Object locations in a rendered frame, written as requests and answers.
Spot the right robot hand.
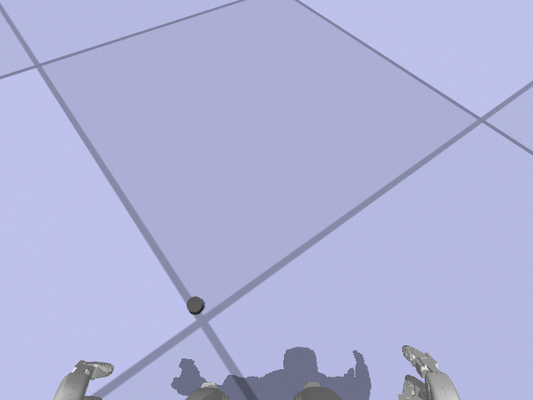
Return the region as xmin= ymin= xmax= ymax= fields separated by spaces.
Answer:
xmin=398 ymin=345 xmax=460 ymax=400

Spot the left robot hand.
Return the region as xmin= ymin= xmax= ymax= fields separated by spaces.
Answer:
xmin=53 ymin=360 xmax=114 ymax=400

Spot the tin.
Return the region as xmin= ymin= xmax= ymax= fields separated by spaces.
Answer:
xmin=187 ymin=297 xmax=203 ymax=315

